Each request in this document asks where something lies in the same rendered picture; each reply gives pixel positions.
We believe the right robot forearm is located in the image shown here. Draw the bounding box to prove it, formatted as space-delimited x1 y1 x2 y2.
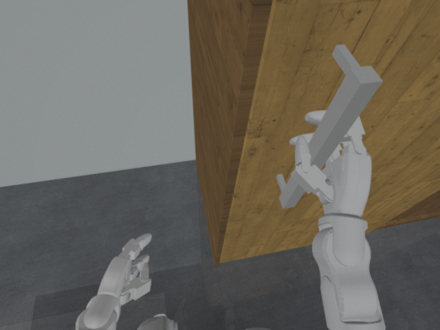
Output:
312 213 386 330

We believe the robot right hand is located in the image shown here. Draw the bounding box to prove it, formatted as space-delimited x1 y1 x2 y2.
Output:
289 110 372 217

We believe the robot left thigh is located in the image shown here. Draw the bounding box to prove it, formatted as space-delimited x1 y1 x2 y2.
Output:
137 316 178 330

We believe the wardrobe door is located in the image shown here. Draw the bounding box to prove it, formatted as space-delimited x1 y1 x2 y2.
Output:
390 190 440 221
220 0 440 263

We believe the left robot forearm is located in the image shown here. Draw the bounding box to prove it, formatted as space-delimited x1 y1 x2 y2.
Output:
76 294 121 330

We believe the handle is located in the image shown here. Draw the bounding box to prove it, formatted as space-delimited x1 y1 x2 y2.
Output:
276 45 383 209

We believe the robot left hand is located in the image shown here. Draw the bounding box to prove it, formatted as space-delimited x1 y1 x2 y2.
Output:
97 233 152 306

